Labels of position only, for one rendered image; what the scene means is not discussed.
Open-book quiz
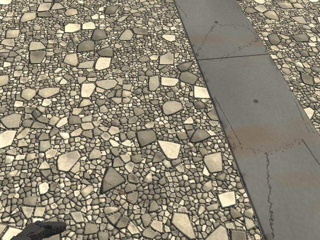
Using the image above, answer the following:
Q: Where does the left robot hand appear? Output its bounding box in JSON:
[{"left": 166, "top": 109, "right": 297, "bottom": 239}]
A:
[{"left": 10, "top": 220, "right": 67, "bottom": 240}]

